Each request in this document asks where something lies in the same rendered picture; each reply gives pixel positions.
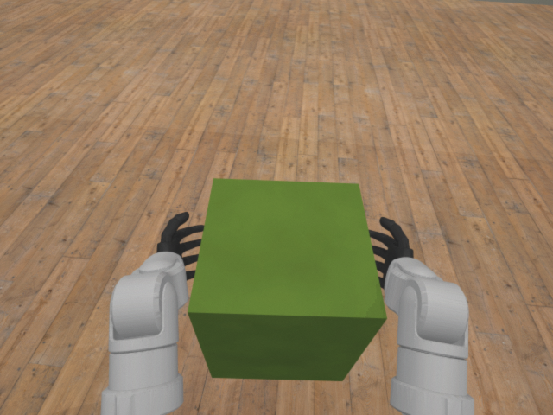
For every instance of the robot left forearm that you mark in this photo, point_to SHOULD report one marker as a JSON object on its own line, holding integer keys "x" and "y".
{"x": 143, "y": 336}

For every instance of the carton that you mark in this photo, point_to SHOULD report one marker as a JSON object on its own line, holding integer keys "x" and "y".
{"x": 286, "y": 286}

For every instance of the right robot hand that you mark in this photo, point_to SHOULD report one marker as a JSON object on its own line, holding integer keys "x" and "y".
{"x": 397, "y": 247}

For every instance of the robot right forearm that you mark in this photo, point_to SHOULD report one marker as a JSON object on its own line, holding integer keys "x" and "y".
{"x": 432, "y": 335}

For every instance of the left robot hand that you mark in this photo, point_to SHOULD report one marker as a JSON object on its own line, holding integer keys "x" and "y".
{"x": 171, "y": 237}

